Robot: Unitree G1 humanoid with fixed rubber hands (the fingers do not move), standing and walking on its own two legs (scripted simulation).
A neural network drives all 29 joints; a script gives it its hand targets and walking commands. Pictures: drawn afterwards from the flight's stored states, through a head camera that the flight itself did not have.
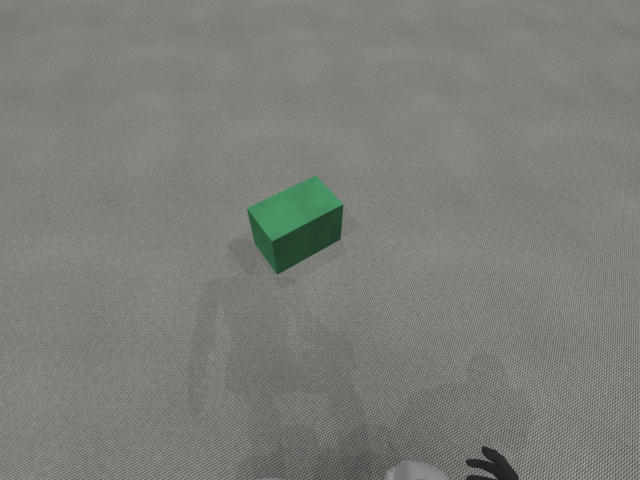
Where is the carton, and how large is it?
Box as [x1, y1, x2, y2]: [247, 176, 342, 274]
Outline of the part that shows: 316,176 313,176 247,208 254,241 277,274 340,238 342,203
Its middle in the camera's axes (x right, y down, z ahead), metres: -0.09 -0.05 +1.44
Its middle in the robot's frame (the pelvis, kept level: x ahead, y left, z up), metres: +0.97 +0.17 -0.66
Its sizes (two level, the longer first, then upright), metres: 0.291 0.174 0.211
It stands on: the floor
